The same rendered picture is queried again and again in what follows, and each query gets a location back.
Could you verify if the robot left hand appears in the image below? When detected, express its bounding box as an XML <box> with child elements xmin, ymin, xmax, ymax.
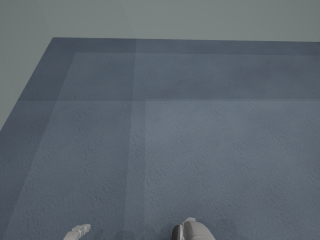
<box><xmin>63</xmin><ymin>224</ymin><xmax>91</xmax><ymax>240</ymax></box>

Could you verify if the right robot thigh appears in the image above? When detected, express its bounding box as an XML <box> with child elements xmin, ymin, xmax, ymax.
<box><xmin>178</xmin><ymin>221</ymin><xmax>216</xmax><ymax>240</ymax></box>

